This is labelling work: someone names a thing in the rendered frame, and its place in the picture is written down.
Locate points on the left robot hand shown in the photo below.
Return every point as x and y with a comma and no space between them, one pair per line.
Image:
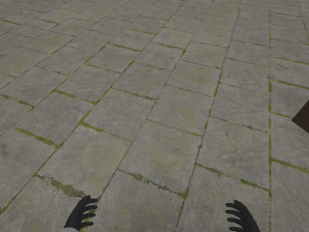
77,214

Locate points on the right robot hand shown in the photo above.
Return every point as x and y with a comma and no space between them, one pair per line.
246,220

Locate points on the pedestal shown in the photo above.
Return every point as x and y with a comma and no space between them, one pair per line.
302,117

